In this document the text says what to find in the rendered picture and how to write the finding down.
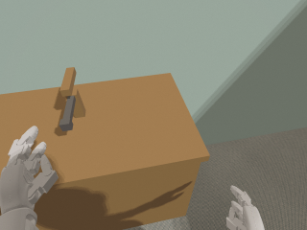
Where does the robot right hand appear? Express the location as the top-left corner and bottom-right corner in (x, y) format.
(226, 185), (265, 230)

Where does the robot left hand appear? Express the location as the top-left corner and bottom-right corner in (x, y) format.
(0, 126), (59, 215)

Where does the counter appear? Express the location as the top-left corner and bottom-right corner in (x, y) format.
(0, 67), (210, 230)

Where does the left robot forearm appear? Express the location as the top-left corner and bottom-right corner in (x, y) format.
(0, 207), (39, 230)

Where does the tap lever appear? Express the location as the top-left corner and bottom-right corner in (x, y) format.
(59, 95), (76, 131)

